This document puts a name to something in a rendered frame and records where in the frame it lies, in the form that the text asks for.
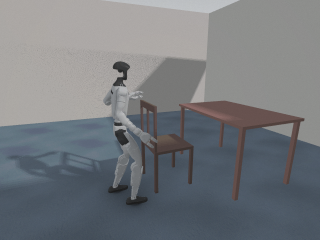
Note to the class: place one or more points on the chair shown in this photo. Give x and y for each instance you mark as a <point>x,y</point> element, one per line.
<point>169,143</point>

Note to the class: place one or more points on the left robot hand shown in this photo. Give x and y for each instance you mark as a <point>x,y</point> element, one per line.
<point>134,95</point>

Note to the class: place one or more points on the right robot foot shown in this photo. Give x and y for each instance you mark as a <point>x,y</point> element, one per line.
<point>138,200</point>

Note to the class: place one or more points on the robot left upper arm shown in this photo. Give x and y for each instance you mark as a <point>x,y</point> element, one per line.
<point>107,100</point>

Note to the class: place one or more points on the table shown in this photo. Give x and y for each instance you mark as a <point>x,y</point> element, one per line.
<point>243,117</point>

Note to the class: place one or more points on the left robot foot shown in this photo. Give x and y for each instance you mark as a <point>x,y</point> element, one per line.
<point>117,189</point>

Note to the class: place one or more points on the right robot hand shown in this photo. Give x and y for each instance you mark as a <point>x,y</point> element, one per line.
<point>145,137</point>

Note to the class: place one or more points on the robot foot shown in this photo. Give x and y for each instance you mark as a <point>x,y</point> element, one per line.
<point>138,200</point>
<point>117,189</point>

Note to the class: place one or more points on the robot right upper arm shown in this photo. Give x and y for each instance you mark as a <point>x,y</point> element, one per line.
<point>121,99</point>

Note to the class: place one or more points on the robot right forearm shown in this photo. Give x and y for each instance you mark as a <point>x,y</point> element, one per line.
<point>127,123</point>

